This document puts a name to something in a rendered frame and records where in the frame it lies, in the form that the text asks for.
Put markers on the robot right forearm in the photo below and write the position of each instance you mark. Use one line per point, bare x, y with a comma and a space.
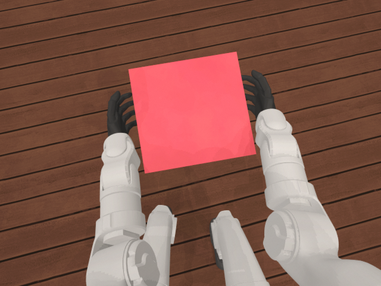
283, 168

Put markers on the robot right hand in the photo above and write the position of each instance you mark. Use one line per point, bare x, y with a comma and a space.
262, 98

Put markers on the right robot shin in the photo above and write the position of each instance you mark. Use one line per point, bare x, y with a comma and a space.
223, 214

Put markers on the left robot thigh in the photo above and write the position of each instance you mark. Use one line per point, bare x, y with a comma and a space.
160, 234

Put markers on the robot left forearm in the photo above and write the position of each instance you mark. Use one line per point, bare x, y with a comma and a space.
121, 218

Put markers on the right robot upper arm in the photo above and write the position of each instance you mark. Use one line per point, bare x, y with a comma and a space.
306, 246

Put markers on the robot left hand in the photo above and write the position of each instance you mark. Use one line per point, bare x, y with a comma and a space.
116, 121

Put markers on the left robot upper arm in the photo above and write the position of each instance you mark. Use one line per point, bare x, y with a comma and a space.
131, 263

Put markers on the carton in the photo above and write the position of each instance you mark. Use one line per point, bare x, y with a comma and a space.
191, 112

